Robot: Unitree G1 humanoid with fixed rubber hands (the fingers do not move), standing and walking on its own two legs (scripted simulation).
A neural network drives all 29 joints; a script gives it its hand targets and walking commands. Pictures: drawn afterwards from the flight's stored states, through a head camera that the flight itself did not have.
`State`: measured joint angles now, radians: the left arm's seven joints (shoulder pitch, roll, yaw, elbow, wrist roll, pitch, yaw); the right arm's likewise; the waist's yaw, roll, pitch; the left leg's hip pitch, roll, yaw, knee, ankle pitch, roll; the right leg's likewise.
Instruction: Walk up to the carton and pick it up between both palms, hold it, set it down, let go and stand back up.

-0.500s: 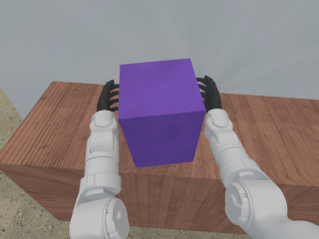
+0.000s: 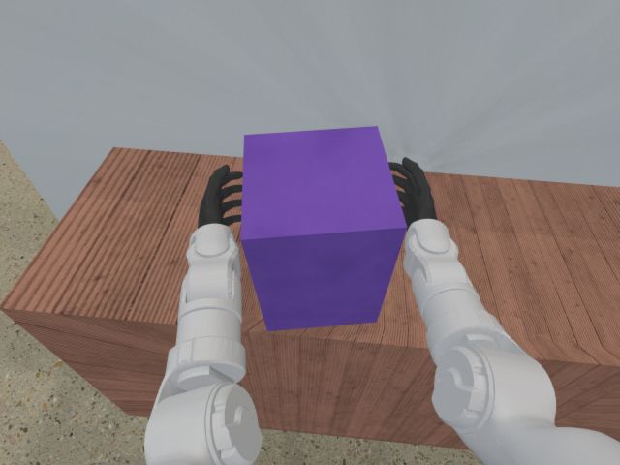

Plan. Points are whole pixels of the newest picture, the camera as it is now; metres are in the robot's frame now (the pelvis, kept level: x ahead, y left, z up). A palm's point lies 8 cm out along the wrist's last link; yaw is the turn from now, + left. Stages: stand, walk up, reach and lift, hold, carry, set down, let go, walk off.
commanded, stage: set down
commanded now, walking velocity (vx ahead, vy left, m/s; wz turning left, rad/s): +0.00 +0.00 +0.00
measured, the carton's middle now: (317, 238) +0.42 +0.05 +0.04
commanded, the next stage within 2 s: none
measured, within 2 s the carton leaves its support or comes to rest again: rests again in 1.38 s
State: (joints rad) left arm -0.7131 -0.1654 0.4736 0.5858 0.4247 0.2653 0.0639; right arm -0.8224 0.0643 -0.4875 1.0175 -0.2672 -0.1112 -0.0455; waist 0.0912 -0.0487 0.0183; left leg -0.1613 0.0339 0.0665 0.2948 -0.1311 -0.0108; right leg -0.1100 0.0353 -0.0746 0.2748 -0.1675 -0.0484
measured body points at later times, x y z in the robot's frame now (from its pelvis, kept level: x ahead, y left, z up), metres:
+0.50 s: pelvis +0.00 +0.00 +0.00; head +0.03 +0.01 +0.45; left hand +0.39 +0.18 +0.08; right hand +0.43 -0.10 +0.09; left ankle +0.01 +0.12 -0.75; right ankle -0.01 -0.08 -0.75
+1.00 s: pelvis +0.01 +0.00 +0.00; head +0.04 +0.02 +0.45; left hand +0.39 +0.18 +0.08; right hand +0.43 -0.10 +0.08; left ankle +0.01 +0.12 -0.75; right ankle -0.01 -0.08 -0.75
